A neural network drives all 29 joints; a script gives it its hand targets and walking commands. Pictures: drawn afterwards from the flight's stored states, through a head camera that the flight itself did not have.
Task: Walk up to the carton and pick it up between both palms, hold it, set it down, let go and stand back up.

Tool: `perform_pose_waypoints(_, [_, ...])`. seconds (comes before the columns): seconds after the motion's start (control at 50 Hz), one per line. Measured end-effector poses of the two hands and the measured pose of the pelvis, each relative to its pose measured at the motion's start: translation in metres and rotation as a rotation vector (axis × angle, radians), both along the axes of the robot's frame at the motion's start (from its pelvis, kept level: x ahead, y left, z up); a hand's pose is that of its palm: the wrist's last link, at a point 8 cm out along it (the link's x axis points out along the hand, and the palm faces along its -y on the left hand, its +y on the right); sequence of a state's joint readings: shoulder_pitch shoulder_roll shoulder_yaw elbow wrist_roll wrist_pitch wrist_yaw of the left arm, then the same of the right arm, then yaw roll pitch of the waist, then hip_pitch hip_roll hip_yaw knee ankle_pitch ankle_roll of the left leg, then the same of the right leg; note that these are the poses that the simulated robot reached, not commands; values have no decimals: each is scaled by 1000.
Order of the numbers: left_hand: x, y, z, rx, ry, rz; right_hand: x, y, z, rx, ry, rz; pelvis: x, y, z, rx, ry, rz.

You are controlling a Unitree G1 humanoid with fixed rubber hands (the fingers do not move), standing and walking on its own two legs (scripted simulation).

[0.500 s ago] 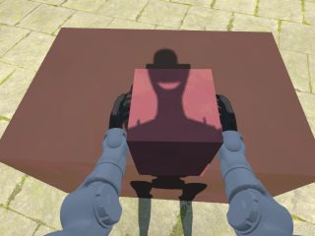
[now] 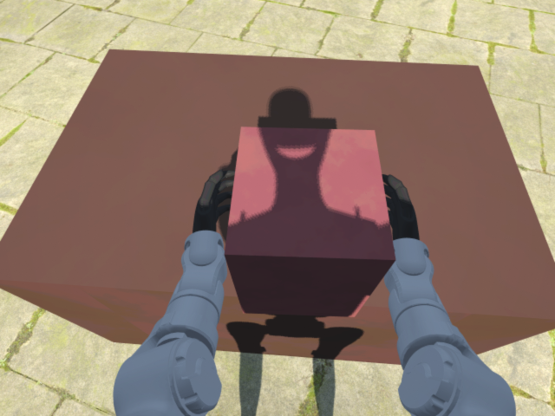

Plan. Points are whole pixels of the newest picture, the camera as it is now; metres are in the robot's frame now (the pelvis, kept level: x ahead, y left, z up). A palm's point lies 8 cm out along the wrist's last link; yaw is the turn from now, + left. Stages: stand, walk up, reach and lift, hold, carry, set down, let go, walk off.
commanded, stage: reach and lift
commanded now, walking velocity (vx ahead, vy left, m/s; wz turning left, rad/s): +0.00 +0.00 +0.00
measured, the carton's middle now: (302, 230) +0.42 -0.02 -0.03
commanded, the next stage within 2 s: none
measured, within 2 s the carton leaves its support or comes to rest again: leaves its support in 1.00 s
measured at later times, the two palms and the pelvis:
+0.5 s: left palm (208, 223) +0.41 +0.13 +0.01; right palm (402, 229) +0.39 -0.17 +0.01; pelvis +0.00 +0.00 +0.00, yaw +0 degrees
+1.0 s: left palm (205, 225) +0.40 +0.13 +0.01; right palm (401, 227) +0.39 -0.16 +0.02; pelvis -0.01 +0.00 +0.00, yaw +1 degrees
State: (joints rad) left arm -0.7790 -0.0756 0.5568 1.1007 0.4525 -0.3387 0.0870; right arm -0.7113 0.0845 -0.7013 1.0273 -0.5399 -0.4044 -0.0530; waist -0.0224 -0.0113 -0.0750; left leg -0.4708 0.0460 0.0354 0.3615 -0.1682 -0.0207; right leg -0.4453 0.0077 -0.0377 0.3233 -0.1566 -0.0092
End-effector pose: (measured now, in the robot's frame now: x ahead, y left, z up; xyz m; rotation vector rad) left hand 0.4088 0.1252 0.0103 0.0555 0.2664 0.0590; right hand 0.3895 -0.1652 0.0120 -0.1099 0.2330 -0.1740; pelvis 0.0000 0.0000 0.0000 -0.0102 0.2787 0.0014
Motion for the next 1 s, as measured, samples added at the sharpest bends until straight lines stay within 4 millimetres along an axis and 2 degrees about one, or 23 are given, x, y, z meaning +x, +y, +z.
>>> perform_pose_waypoints(0.76, [0,0,-1,-7,-2,3,-1,0,-1,3,-6,-3,-1,1,0,-1,23,8])
perform_pose_waypoints(1.0, [-5,4,1,-33,-41,25,-1,4,7,-43,-61,16,-8,1,-1,-5,59,19])
